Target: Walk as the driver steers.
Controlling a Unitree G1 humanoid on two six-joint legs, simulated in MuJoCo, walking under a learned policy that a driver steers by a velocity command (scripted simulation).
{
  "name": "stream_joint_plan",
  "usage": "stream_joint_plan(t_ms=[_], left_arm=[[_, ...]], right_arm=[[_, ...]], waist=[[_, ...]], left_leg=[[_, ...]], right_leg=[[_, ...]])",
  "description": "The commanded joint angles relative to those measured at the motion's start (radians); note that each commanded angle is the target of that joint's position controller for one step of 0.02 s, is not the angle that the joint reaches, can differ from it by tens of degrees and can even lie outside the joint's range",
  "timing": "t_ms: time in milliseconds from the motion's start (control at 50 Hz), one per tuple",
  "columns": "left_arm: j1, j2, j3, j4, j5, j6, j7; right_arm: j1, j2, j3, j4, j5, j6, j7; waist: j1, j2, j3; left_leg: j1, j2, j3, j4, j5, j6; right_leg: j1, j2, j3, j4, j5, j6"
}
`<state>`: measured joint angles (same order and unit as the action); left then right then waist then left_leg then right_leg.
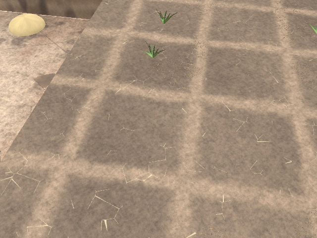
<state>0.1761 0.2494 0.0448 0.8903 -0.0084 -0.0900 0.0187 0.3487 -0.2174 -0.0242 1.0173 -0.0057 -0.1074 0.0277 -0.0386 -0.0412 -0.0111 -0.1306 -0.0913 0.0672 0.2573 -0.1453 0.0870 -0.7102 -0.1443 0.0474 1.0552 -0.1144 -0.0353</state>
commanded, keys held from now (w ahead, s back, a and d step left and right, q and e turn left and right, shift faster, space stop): w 0.86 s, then w+e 0.14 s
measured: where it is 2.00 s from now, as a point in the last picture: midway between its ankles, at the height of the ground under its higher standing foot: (181, 136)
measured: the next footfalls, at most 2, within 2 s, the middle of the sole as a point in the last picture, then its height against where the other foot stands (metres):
right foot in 0.28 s outside the picture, level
left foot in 0.84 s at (139, 211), level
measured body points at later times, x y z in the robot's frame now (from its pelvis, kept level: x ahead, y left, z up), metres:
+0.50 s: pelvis +0.28 -0.08 +0.00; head +0.30 -0.09 +0.45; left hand +0.32 +0.18 -0.13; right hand +0.38 -0.34 -0.13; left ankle +0.32 +0.09 -0.66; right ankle +0.30 -0.16 -0.75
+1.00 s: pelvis +0.56 +0.00 -0.01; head +0.59 +0.01 +0.44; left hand +0.62 +0.26 -0.15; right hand +0.65 -0.27 -0.13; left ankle +0.61 +0.08 -0.75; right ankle +0.50 -0.16 -0.65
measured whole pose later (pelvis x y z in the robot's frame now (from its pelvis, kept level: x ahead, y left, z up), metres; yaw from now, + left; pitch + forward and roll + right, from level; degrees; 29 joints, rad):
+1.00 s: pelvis +0.56 +0.00 -0.01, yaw -1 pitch +1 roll +0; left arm 0.27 0.26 0.06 0.96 -0.03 -0.09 0.01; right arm 0.21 -0.23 -0.06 0.93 -0.01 -0.11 0.03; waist -0.01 -0.04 0.02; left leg -0.29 -0.03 0.10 0.41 -0.15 0.06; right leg -0.49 -0.06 0.05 1.18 -0.32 -0.06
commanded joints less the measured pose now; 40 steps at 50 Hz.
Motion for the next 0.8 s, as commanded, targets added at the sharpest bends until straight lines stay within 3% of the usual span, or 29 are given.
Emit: stream_joint_plan(t_ms=[20, 120, 180, 220, 240, 260, 280, 300, 320, 340, 360, 380, 400, 440, 480, 540, 600, 700, 760, 800], left_arm=[[-0.013, 0.035, 0.008, -0.05, 0.005, -0.006, -0.003], [-0.19, 0.025, -0.003, -0.1, -0.009, -0.014, -0.026], [-0.249, 0.036, -0.005, -0.134, -0.013, -0.023, -0.047], [-0.218, 0.058, 0.003, -0.138, -0.014, -0.031, -0.057], [-0.154, 0.081, 0.014, -0.124, -0.013, -0.035, -0.058], [-0.006, 0.121, 0.038, -0.079, -0.012, -0.036, -0.054], [0.202, 0.196, 0.064, -0.028, -0.005, -0.037, -0.045], [0.327, 0.304, 0.09, -0.002, 0.012, -0.028, -0.043], [0.332, 0.218, 0.065, 0.001, 0.009, -0.026, -0.045], [0.231, 0.161, 0.046, -0.014, 0.001, -0.027, -0.043], [0.127, 0.123, 0.032, -0.039, -0.001, -0.025, -0.043], [0.061, 0.09, 0.021, -0.049, 0.004, -0.024, -0.048], [0.032, 0.063, 0.013, -0.047, 0.011, -0.027, -0.053], [0.054, 0.064, 0.014, -0.023, 0.014, -0.032, -0.058], [0.091, 0.095, 0.022, 0.0, 0.015, -0.035, -0.049], [0.143, 0.11, 0.025, 0.022, 0.012, -0.026, -0.03], [0.182, 0.123, 0.025, 0.037, 0.004, -0.02, -0.019], [0.262, 0.134, 0.032, 0.084, -0.007, -0.004, -0.012], [0.255, 0.147, 0.042, 0.094, -0.011, 0.01, -0.005], [0.217, 0.162, 0.046, 0.087, -0.01, 0.019, -0.004]], right_arm=[[-0.028, -0.141, -0.023, -0.059, 0.005, -0.01, -0.022], [0.074, -0.167, -0.029, -0.029, 0.022, 0.003, -0.03], [0.108, -0.17, -0.034, -0.011, 0.024, 0.02, -0.034], [0.094, -0.184, -0.041, -0.012, 0.024, 0.031, -0.036], [0.071, -0.192, -0.043, -0.018, 0.022, 0.035, -0.037], [0.051, -0.18, -0.037, -0.025, 0.017, 0.041, -0.036], [0.041, -0.145, -0.021, -0.049, 0.004, 0.039, -0.035], [0.157, -0.02, 0.017, -0.063, 0.001, 0.016, -0.022], [0.152, -0.069, 0.008, -0.042, 0.022, -0.014, -0.016], [0.049, -0.159, -0.017, -0.075, 0.048, -0.029, -0.012], [-0.023, -0.167, -0.02, -0.095, 0.05, -0.032, -0.017], [-0.057, -0.153, -0.025, -0.099, 0.036, -0.025, -0.025], [-0.043, -0.137, -0.031, -0.096, 0.026, -0.009, -0.031], [-0.002, -0.086, -0.027, -0.085, 0.021, 0.018, -0.034], [-0.039, -0.09, -0.032, -0.104, 0.017, 0.028, -0.038], [-0.164, -0.088, -0.036, -0.147, 0.009, 0.026, -0.036], [-0.274, -0.073, -0.031, -0.177, 0.014, 0.019, -0.027], [-0.412, -0.076, -0.024, -0.225, 0.025, 0.011, -0.004], [-0.418, -0.095, -0.028, -0.242, 0.026, 0.0, 0.013], [-0.304, -0.135, -0.049, -0.216, 0.025, -0.005, 0.013]], waist=[[0.032, 0.073, 0.069], [-0.034, 0.082, 0.091], [-0.04, 0.088, 0.107], [-0.008, 0.106, 0.084], [0.033, 0.122, 0.044], [0.107, 0.116, -0.041], [0.184, 0.062, -0.191], [0.153, -0.192, -0.346], [0.162, -0.198, -0.411], [0.142, -0.141, -0.238], [0.11, -0.063, -0.145], [0.079, -0.008, -0.074], [0.042, -0.021, -0.043], [0.016, -0.037, -0.023], [0.009, -0.021, 0.005], [0.036, -0.011, 0.034], [0.068, -0.018, 0.055], [0.108, -0.017, 0.103], [0.086, -0.026, 0.095], [0.015, -0.048, 0.022]], left_leg=[[-0.077, 0.275, -0.182, -0.163, 0.141, 0.15], [0.048, 0.287, -0.154, -0.138, 0.118, 0.123], [0.159, 0.335, -0.169, -0.08, 0.139, 0.114], [0.197, 0.353, -0.173, -0.018, 0.239, 0.097], [0.194, 0.341, -0.158, 0.056, 0.396, 0.083], [0.162, 0.291, -0.117, 0.224, 0.55, 0.06], [-0.013, 0.233, -0.067, 0.506, 0.452, 0.024], [-0.443, 0.053, -0.023, 0.918, -0.025, -0.056], [-0.578, 0.04, -0.185, 1.072, -0.4, -0.042], [-0.664, 0.107, -0.186, 1.118, -0.342, -0.022], [-0.64, 0.166, -0.154, 1.08, -0.241, -0.016], [-0.595, 0.2, -0.138, 1.011, -0.173, -0.021], [-0.529, 0.23, -0.142, 0.95, -0.125, -0.024], [-0.467, 0.235, -0.125, 0.903, -0.085, -0.036], [-0.516, 0.241, -0.12, 0.839, -0.022, -0.051], [-0.6, 0.242, -0.116, 0.658, 0.119, -0.068], [-0.569, 0.215, -0.092, 0.469, 0.241, -0.068], [-0.584, 0.188, -0.081, 0.318, 0.222, -0.052], [-0.544, 0.172, -0.074, 0.27, 0.12, -0.018], [-0.344, 0.116, -0.024, 0.249, 0.068, 0.013]], right_leg=[[-0.01, -0.015, -0.001, -0.185, 0.166, 0.016], [0.026, 0.039, -0.041, -0.435, 0.224, 0.022], [0.008, 0.051, -0.037, -0.504, 0.137, -0.003], [0.084, 0.074, -0.052, -0.541, 0.056, -0.031], [0.192, 0.105, -0.077, -0.556, 0.031, -0.049], [0.387, 0.141, -0.104, -0.572, 0.035, -0.076], [0.703, 0.031, 0.018, -0.538, 0.062, -0.137], [1.112, -0.225, 0.48, -0.605, -0.06, -0.302], [1.146, -0.269, 0.714, -0.744, -0.137, -0.327], [1.007, -0.231, 0.554, -0.754, -0.134, -0.261], [0.842, -0.19, 0.399, -0.776, -0.055, -0.224], [0.697, -0.144, 0.296, -0.815, 0.017, -0.203], [0.606, -0.101, 0.217, -0.852, 0.05, -0.181], [0.525, -0.071, 0.146, -0.896, 0.117, -0.19], [0.518, -0.067, 0.099, -0.92, 0.19, -0.201], [0.564, -0.063, 0.064, -0.934, 0.216, -0.192], [0.582, -0.045, 0.022, -0.949, 0.172, -0.168], [0.718, -0.091, 0.021, -0.917, 0.137, -0.161], [0.793, -0.127, 0.028, -0.85, 0.218, -0.142], [0.788, -0.106, 0.002, -0.718, 0.483, -0.117]])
